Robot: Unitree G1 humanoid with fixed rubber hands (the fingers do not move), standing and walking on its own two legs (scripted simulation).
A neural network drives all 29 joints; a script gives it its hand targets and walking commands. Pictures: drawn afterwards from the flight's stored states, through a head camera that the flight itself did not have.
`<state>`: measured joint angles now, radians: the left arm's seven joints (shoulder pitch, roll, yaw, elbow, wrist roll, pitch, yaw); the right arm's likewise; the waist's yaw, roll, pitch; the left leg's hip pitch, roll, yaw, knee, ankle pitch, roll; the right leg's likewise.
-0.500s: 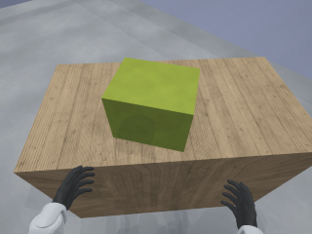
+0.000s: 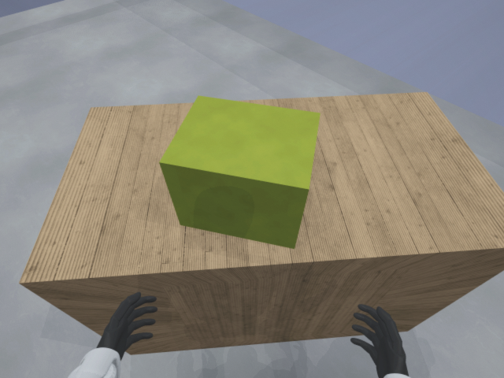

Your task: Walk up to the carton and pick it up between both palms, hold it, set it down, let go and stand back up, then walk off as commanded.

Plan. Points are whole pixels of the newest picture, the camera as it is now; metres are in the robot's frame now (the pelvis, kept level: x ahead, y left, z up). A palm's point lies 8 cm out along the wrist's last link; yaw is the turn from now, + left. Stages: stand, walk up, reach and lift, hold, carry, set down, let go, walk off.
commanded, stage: set down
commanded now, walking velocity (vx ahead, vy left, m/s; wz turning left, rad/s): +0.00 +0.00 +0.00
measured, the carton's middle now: (246, 172) +0.49 +0.01 +0.01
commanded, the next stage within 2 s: let go in 0.62 s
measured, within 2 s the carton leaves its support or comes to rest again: neither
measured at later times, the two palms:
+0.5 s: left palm (121, 358) +0.17 +0.21 -0.06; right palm (388, 372) +0.14 -0.21 -0.08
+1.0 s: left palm (126, 364) +0.17 +0.21 -0.08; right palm (391, 371) +0.14 -0.22 -0.09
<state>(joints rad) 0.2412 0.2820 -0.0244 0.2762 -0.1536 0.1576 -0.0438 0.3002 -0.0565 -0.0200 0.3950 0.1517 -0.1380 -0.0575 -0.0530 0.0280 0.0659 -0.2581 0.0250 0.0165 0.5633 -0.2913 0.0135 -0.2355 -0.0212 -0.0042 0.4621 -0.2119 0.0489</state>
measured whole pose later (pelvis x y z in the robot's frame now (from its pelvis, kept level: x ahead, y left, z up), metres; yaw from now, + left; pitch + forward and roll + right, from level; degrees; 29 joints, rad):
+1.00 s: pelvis +0.01 -0.01 +0.00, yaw +0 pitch +0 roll -1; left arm 0.24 0.20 -0.02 0.43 -0.08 0.16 0.03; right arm 0.19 -0.12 -0.02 0.74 0.07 -0.24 0.03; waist -0.05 0.03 0.05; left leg -0.24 0.02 0.02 0.53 -0.28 0.01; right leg -0.24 -0.02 0.00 0.46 -0.22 0.04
